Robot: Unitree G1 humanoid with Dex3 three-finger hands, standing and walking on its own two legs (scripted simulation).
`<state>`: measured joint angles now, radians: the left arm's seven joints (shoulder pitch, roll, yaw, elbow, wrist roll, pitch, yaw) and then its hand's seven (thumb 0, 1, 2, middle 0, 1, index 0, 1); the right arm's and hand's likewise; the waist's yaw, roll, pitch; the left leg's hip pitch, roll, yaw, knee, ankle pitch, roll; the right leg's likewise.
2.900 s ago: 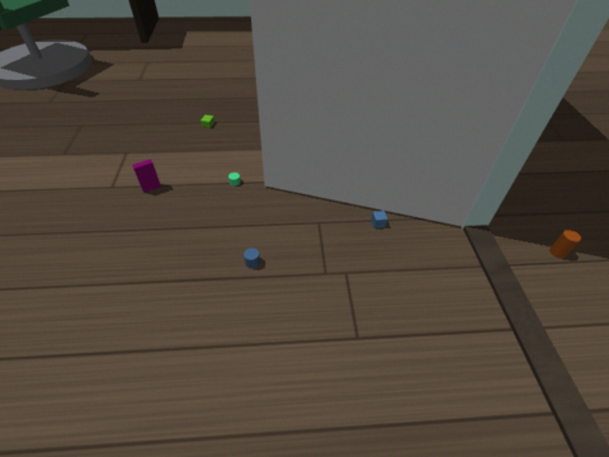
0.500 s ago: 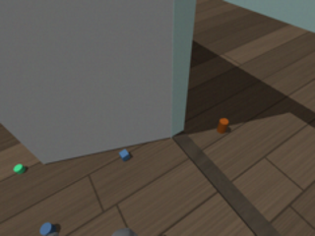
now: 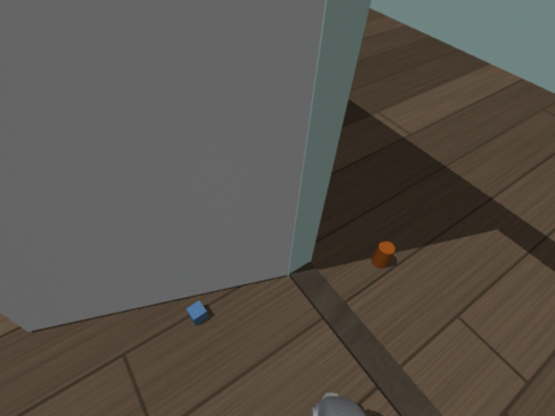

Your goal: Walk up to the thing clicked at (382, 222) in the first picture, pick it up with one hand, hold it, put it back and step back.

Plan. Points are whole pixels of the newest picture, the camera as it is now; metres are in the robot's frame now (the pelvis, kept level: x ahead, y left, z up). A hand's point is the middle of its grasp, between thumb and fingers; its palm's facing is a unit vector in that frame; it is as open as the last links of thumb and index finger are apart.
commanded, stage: walk up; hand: left
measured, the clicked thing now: (197, 313) +0.58 +0.25 -0.74
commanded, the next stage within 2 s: stand in 1.56 s
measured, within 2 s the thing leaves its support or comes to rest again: neither
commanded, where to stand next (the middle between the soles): +0.21 +0.01 m, yaw +1 degrees
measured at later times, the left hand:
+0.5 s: hand (98, 411) +0.18 +0.29 -0.17, palm faces +0.01 -0.92 -0.40, open 7.4 cm
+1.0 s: hand (98, 413) +0.17 +0.28 -0.15, palm faces +0.03 -0.93 -0.37, open 7.4 cm
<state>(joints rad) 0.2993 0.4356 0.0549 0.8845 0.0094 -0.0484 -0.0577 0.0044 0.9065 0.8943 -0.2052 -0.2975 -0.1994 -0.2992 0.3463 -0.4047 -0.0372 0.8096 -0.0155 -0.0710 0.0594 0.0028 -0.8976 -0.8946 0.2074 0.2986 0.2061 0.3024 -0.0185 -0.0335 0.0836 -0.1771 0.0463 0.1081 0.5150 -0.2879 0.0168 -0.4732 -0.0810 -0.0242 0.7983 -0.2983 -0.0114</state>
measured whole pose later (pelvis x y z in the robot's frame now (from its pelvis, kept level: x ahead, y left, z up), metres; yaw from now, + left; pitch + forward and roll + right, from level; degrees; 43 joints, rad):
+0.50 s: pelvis +0.10 +0.01 -0.03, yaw +2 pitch -3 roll +0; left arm 0.18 0.41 0.02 0.93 -0.01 -0.01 0.01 0.00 0.90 0.89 -0.21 -0.30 -0.20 -0.30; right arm 0.20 -0.39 -0.03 0.93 -0.01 0.00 0.03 0.00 -0.90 -0.89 0.20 0.30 0.20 0.30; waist 0.01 0.00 0.11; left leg -0.40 0.04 0.03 0.75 -0.31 0.00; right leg -0.37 -0.06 -0.01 0.79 -0.42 -0.01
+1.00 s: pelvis +0.11 +0.01 +0.00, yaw +2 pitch -3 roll -1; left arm 0.10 0.37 0.00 1.15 0.00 -0.02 0.00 0.00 0.90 0.89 -0.21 -0.30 -0.20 -0.30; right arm 0.01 -0.36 0.00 1.11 0.00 0.01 0.03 0.00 -0.90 -0.89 0.21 0.30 0.20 0.30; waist 0.02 0.02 0.08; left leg -0.24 0.04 0.02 0.48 -0.19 -0.01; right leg -0.19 -0.04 -0.02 0.46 -0.22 0.04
